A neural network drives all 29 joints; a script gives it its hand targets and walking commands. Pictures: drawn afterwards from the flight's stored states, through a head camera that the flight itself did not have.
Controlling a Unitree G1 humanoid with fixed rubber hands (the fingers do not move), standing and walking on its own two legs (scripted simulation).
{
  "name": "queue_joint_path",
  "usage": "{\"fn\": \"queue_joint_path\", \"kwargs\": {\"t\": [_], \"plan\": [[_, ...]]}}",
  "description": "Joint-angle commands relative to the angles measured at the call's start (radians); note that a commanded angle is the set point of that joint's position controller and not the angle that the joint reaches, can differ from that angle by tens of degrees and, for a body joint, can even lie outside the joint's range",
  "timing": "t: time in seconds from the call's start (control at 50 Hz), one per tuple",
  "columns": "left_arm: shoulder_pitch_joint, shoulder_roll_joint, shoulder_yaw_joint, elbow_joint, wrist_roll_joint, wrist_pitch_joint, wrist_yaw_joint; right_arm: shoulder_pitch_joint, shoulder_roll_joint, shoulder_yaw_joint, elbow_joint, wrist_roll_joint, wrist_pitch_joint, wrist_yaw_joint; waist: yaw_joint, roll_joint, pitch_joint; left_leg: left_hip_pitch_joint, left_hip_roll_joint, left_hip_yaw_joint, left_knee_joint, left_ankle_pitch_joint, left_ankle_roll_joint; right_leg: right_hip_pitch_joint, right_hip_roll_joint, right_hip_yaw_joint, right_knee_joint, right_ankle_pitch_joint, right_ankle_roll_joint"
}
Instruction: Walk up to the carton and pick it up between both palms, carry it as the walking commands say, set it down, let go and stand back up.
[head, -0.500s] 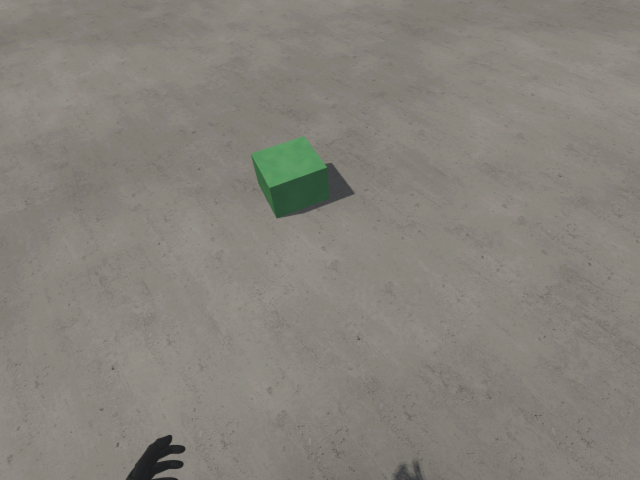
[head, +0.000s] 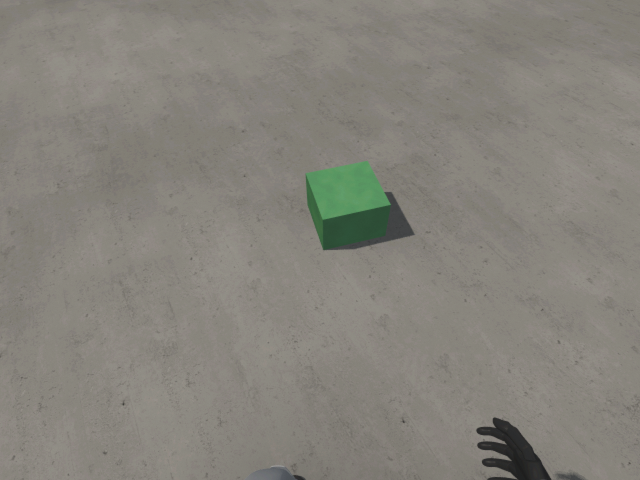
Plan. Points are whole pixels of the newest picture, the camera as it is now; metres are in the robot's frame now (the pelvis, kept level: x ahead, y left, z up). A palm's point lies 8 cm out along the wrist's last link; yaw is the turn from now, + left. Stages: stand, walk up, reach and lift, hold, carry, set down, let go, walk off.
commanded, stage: walk up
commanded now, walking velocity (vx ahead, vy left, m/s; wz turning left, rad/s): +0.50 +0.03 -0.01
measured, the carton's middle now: (345, 204) +1.15 +0.08 -0.66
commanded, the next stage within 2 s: none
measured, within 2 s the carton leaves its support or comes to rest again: neither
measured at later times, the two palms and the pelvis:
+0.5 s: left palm (253, 272) +0.43 +0.19 -0.09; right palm out of the picture +0.16 -0.27 -0.13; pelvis +0.25 -0.04 +0.01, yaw +2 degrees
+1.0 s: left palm (216, 320) +0.34 +0.23 -0.09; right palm (471, 197) +0.68 -0.20 -0.11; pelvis +0.49 +0.01 +0.02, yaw +2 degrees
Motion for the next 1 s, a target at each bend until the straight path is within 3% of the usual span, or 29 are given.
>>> {"fn": "queue_joint_path", "kwargs": {"t": [0.0, 0.06, 0.1, 0.16, 0.22, 0.26, 0.3, 0.36, 0.4, 0.42, 0.44, 0.46, 0.48, 0.5, 0.52, 0.54, 0.56, 0.58, 0.64, 0.66, 0.68, 0.72, 0.74, 0.8, 0.82, 0.86, 0.9, 0.94, 0.98], "plan": [[-0.053, 0.071, 0.006, -0.091, -0.002, -0.029, -0.018, 0.361, -0.191, -0.058, 0.065, 0.012, -0.028, -0.042, -0.181, 0.109, -0.171, 0.490, 0.363, -0.479, -0.324, 0.091, 0.090, -0.476, 0.000, 0.064, 0.376, 0.146, -0.058], [-0.060, 0.020, 0.008, -0.083, 0.012, 0.013, -0.033, 0.247, -0.099, -0.028, 0.044, 0.018, -0.044, -0.040, -0.084, 0.100, -0.030, 0.209, 0.251, -0.279, -0.399, 0.136, 0.076, -0.337, -0.005, 0.009, 0.285, 0.252, -0.029], [-0.096, 0.032, 0.009, -0.102, 0.010, 0.030, -0.041, 0.252, -0.092, -0.026, 0.051, 0.015, -0.050, -0.037, -0.075, 0.152, -0.018, 0.214, 0.222, -0.216, -0.415, 0.133, 0.085, -0.368, 0.021, -0.032, 0.189, 0.286, -0.011], [-0.275, 0.040, 0.015, -0.166, 0.009, 0.033, -0.057, 0.351, -0.091, -0.013, 0.082, 0.016, -0.060, -0.038, -0.121, 0.180, 0.036, 0.257, 0.235, -0.229, -0.446, 0.172, 0.087, -0.399, 0.002, -0.038, 0.042, 0.368, 0.000], [-0.388, 0.036, 0.005, -0.187, 0.007, 0.033, -0.067, 0.386, -0.135, -0.024, 0.089, 0.016, -0.061, -0.047, -0.160, 0.097, 0.060, 0.315, 0.258, -0.218, -0.463, 0.133, 0.079, -0.425, 0.021, -0.050, -0.137, 0.436, -0.006], [-0.451, 0.051, 0.002, -0.203, 0.002, 0.025, -0.074, 0.382, -0.151, -0.033, 0.089, 0.019, -0.056, -0.043, -0.166, 0.206, 0.060, 0.314, 0.206, -0.160, -0.495, 0.004, 0.064, -0.347, 0.039, -0.062, -0.263, 0.443, -0.013], [-0.482, 0.053, 0.013, -0.204, 0.011, 0.016, -0.065, 0.445, -0.121, -0.021, 0.125, 0.019, -0.044, -0.052, -0.181, 0.102, 0.043, 0.390, 0.250, -0.221, -0.464, 0.077, 0.076, -0.349, 0.047, -0.058, -0.279, 0.415, -0.011], [-0.517, 0.052, 0.010, -0.200, 0.020, 0.006, -0.061, 0.488, -0.132, -0.025, 0.156, 0.025, -0.036, -0.055, -0.201, 0.141, 0.032, 0.422, 0.234, -0.169, -0.390, 0.198, 0.079, -0.304, 0.075, -0.102, -0.309, 0.370, -0.020], [-0.389, 0.081, 0.022, -0.159, 0.015, -0.011, -0.039, 0.473, -0.154, -0.032, 0.166, 0.028, -0.032, -0.058, -0.129, 0.058, -0.048, 0.414, 0.214, -0.124, -0.182, 0.354, 0.046, -0.136, 0.091, -0.105, -0.409, 0.378, -0.035], [-0.208, 0.121, 0.035, -0.092, 0.016, -0.024, -0.028, 0.452, -0.136, -0.027, 0.170, 0.022, -0.025, -0.058, -0.050, 0.036, -0.143, 0.274, 0.158, -0.084, 0.027, 0.320, 0.026, 0.124, 0.089, -0.090, -0.421, 0.381, -0.056], [0.011, 0.263, 0.084, -0.060, 0.027, -0.030, -0.012, 0.458, -0.095, -0.028, 0.134, 0.025, -0.024, -0.052, 0.031, -0.153, -0.248, 0.032, 0.036, -0.005, 0.361, -0.037, -0.018, 0.335, -0.177, 0.253, -0.489, 0.346, -0.091], [0.144, 0.366, 0.105, -0.018, 0.010, -0.020, -0.004, 0.458, -0.056, -0.023, 0.107, 0.041, -0.012, -0.048, 0.044, -0.316, -0.355, -0.189, -0.021, -0.091, 0.574, -0.427, -0.034, 0.519, -0.412, 0.646, -0.591, 0.451, -0.205], [-0.003, 0.300, 0.091, -0.029, 0.010, -0.015, -0.007, 0.432, -0.102, -0.039, 0.106, 0.026, -0.001, -0.052, -0.032, -0.137, -0.274, -0.194, 0.055, -0.200, 0.656, -0.372, -0.018, 0.324, -0.371, 0.630, -0.614, 0.249, -0.195], [-0.086, 0.229, 0.067, -0.058, 0.012, -0.016, -0.008, 0.366, -0.101, -0.030, 0.107, 0.013, 0.000, -0.044, -0.055, -0.004, -0.161, -0.163, 0.070, -0.203, 0.636, -0.274, -0.024, 0.172, -0.317, 0.518, -0.646, 0.255, -0.160], [-0.122, 0.181, 0.055, -0.047, 0.008, -0.026, -0.011, 0.338, -0.072, -0.021, 0.107, 0.005, 0.001, -0.036, -0.074, 0.015, -0.076, -0.169, 0.081, -0.198, 0.625, -0.182, -0.033, 0.093, -0.253, 0.406, -0.633, 0.368, -0.130], [-0.189, 0.132, 0.040, -0.066, -0.001, -0.033, -0.010, 0.408, -0.050, -0.018, 0.124, 0.008, 0.010, -0.031, -0.119, -0.048, -0.052, -0.107, 0.105, -0.197, 0.566, -0.117, -0.037, 0.013, -0.199, 0.265, -0.638, 0.435, -0.107], [-0.169, 0.109, 0.029, -0.051, -0.008, -0.035, -0.011, 0.441, -0.035, -0.021, 0.145, 0.005, 0.028, -0.025, -0.134, -0.046, -0.046, -0.046, 0.108, -0.194, 0.571, -0.072, -0.040, -0.056, -0.188, 0.230, -0.668, 0.393, -0.080], [-0.165, 0.107, 0.029, -0.065, -0.010, -0.036, -0.013, 0.439, -0.033, -0.017, 0.136, -0.003, 0.038, -0.024, -0.127, -0.090, -0.040, -0.060, 0.079, -0.159, 0.559, -0.061, -0.042, -0.036, -0.144, 0.170, -0.673, 0.372, -0.077], [-0.078, 0.068, 0.015, -0.038, -0.012, -0.045, -0.022, 0.348, -0.016, -0.015, 0.103, -0.004, 0.061, -0.005, -0.120, -0.152, 0.038, -0.158, 0.066, -0.139, 0.506, 0.053, -0.038, -0.012, -0.125, 0.062, -0.640, 0.731, -0.029], [-0.036, 0.092, 0.015, -0.036, -0.007, -0.048, -0.014, 0.295, -0.030, -0.019, 0.079, -0.012, 0.063, -0.002, -0.095, -0.088, 0.016, -0.163, 0.065, -0.128, 0.501, 0.047, -0.050, 0.017, -0.132, 0.065, -0.635, 0.765, -0.051], [-0.011, 0.109, 0.023, -0.035, -0.011, -0.049, -0.014, 0.258, -0.048, -0.017, 0.066, -0.006, 0.068, -0.001, -0.095, -0.146, 0.031, -0.186, 0.057, -0.120, 0.467, 0.061, -0.049, 0.028, -0.132, 0.089, -0.636, 0.803, -0.016], [0.019, 0.128, 0.024, -0.037, -0.011, -0.053, -0.008, 0.191, -0.050, -0.018, 0.038, -0.002, 0.063, 0.014, -0.090, -0.122, 0.013, -0.205, 0.067, -0.126, 0.391, 0.110, -0.054, 0.073, -0.131, 0.030, -0.640, 0.786, -0.052], [0.047, 0.121, 0.025, -0.042, -0.008, -0.051, -0.007, 0.155, -0.051, -0.013, 0.018, -0.003, 0.068, 0.017, -0.077, -0.191, -0.007, -0.227, 0.057, -0.108, 0.365, 0.112, -0.060, 0.124, -0.112, 0.020, -0.664, 0.673, -0.065], [0.097, 0.116, 0.016, -0.036, -0.010, -0.039, 0.001, 0.012, -0.055, -0.011, -0.028, -0.007, 0.070, 0.027, -0.043, -0.068, 0.071, -0.240, 0.072, -0.093, 0.259, 0.181, -0.071, 0.081, -0.161, 0.070, -0.722, 0.527, -0.109], [0.091, 0.106, 0.017, -0.039, -0.005, -0.037, -0.001, 0.015, -0.038, -0.005, -0.044, 0.005, 0.067, 0.032, -0.054, -0.155, 0.079, -0.227, 0.055, -0.071, 0.193, 0.174, -0.077, 0.087, -0.132, 0.028, -0.722, 0.527, -0.088], [0.126, 0.128, 0.030, -0.022, -0.005, -0.033, 0.004, -0.055, -0.042, -0.001, -0.047, 0.007, 0.059, 0.036, -0.026, -0.170, 0.085, -0.203, 0.057, -0.044, 0.138, 0.158, -0.082, 0.126, -0.141, 0.012, -0.744, 0.517, -0.094], [0.167, 0.113, 0.032, -0.002, -0.002, -0.027, 0.005, -0.116, -0.054, -0.003, -0.061, 0.004, 0.045, 0.025, -0.003, -0.134, 0.085, -0.247, 0.045, -0.026, 0.031, 0.104, -0.076, 0.241, -0.169, 0.039, -0.699, 0.657, -0.105], [0.153, 0.151, 0.042, 0.015, -0.005, -0.027, 0.016, -0.098, -0.061, -0.007, -0.054, 0.001, 0.037, 0.017, -0.020, -0.137, 0.036, -0.187, 0.050, -0.048, -0.027, 0.061, -0.053, 0.322, -0.178, -0.006, -0.623, 0.923, -0.100], [0.118, 0.138, 0.034, -0.004, -0.003, -0.021, 0.019, 0.017, -0.080, -0.019, -0.018, -0.002, 0.027, 0.007, -0.060, -0.126, -0.029, 0.072, -0.011, -0.023, -0.104, 0.023, -0.024, 0.191, -0.133, -0.058, -0.473, 1.028, -0.072]]}}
